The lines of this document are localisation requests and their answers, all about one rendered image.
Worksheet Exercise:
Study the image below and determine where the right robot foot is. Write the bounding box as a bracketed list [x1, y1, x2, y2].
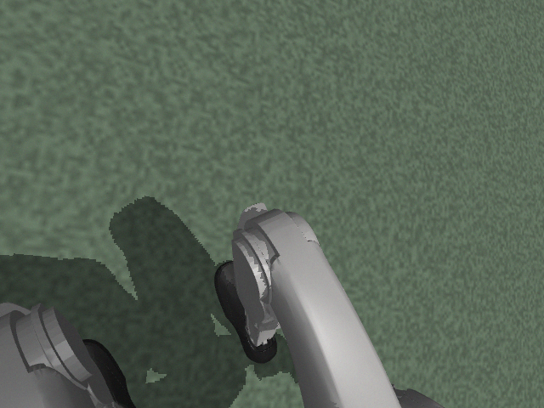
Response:
[214, 261, 277, 364]

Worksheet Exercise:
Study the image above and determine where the right robot hand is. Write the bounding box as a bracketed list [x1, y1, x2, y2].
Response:
[392, 384, 444, 408]

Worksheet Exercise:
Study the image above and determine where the left robot foot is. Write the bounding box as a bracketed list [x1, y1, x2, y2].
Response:
[83, 339, 136, 408]

